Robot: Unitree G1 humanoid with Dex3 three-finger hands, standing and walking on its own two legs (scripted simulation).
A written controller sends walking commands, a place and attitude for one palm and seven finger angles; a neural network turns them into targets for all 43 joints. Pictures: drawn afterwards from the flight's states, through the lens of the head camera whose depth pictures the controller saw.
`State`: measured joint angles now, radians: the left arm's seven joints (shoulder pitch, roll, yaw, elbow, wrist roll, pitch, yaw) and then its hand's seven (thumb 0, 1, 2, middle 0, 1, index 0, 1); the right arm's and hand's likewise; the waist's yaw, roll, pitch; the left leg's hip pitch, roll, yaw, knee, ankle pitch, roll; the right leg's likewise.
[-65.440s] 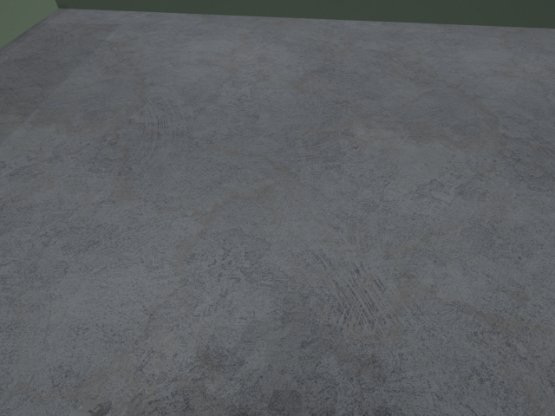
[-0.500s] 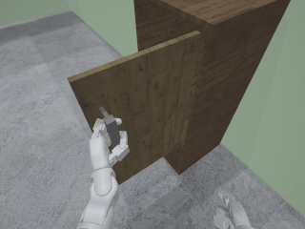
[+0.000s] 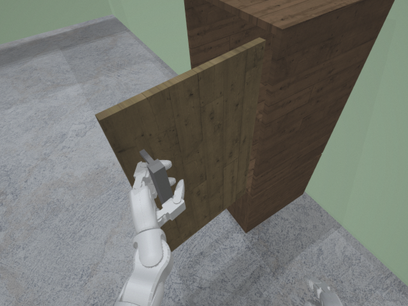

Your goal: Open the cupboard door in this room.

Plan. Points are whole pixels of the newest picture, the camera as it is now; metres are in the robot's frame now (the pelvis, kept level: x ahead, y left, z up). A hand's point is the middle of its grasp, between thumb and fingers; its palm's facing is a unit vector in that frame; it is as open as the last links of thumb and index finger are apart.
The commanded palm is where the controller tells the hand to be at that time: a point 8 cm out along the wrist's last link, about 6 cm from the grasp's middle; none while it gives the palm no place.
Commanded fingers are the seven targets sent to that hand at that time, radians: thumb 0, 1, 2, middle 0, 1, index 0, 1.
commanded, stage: open thumb and fingers to let go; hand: left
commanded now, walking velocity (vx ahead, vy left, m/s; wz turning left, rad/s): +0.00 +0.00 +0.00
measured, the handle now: (157, 181) +0.34 +0.11 +0.07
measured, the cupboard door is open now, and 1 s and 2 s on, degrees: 96 98 97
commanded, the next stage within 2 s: slide the hand sideways off the handle in 0.58 s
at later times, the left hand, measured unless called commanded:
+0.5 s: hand (172, 194) +0.31 +0.07 +0.07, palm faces +0.25 -0.97 +0.01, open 14.7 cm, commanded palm +0.27 +0.13 +0.07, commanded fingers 0.00 -0.50 0.30 -0.17 -0.40 -0.17 -0.40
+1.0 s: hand (167, 214) +0.27 +0.08 +0.07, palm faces -0.22 -0.97 +0.04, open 16.1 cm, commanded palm +0.25 +0.14 +0.07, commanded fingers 0.00 -0.50 0.30 -0.15 -0.30 -0.15 -0.30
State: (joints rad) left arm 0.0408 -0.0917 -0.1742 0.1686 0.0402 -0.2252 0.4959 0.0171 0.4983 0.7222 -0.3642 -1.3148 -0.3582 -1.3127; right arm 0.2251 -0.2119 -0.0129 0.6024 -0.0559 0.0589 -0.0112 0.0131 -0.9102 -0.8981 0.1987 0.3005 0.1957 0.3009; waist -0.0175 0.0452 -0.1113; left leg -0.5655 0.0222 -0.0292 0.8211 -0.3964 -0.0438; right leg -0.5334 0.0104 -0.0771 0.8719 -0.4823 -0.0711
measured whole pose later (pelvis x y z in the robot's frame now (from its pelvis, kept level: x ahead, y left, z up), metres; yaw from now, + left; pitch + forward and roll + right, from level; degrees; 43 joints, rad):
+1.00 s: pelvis -0.02 +0.06 +0.00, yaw -2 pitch +7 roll +0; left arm -0.01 0.02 -0.24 0.20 -0.08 -0.24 0.06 -0.01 -0.51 0.30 -0.18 -0.34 -0.19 -0.35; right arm 0.25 -0.21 0.03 0.52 0.01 0.01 -0.01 0.01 -0.91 -0.90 0.20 0.30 0.20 0.30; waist -0.02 0.04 -0.08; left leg -0.59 0.00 0.02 0.88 -0.40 0.02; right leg -0.55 -0.02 -0.03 0.87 -0.44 0.00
